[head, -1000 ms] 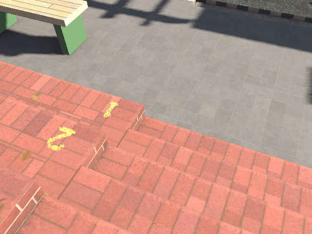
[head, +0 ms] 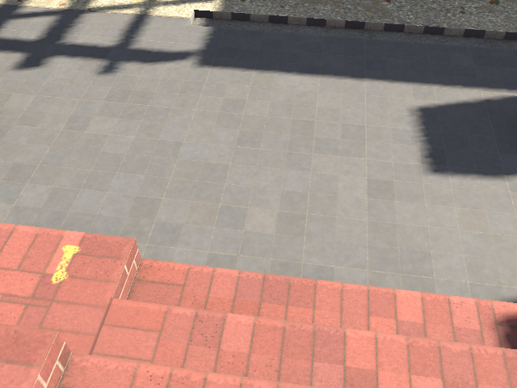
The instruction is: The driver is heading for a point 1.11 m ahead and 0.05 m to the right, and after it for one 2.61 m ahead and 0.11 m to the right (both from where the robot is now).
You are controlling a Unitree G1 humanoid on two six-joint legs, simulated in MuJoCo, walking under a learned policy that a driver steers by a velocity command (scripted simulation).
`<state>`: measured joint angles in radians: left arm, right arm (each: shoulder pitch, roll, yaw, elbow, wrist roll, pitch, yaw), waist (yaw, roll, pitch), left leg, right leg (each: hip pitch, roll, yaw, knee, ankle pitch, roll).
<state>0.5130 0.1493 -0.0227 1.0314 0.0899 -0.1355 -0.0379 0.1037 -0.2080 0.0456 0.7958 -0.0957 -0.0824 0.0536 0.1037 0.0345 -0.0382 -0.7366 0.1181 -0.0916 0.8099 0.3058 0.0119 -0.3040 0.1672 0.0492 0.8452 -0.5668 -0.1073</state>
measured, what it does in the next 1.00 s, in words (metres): goes down, turning right: left foot 0.15 m lower, then right foot 0.15 m lower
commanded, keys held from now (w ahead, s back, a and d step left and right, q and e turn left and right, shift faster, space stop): w+e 0.38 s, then w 0.38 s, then w+q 0.24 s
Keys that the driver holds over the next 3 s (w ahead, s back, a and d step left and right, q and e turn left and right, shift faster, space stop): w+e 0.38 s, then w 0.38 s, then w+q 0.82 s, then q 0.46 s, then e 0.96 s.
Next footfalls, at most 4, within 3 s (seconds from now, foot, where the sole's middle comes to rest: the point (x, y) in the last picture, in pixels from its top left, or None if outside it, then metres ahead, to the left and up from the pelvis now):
0.12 left None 0.22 0.14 -0.87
0.74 right None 0.50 -0.20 -1.02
1.26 left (299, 347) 0.83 -0.03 -1.16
1.66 right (354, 313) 1.06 -0.25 -1.31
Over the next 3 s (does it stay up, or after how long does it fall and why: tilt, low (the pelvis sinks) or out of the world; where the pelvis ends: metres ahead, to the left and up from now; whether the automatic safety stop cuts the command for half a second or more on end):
stays up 1.10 -0.17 -0.55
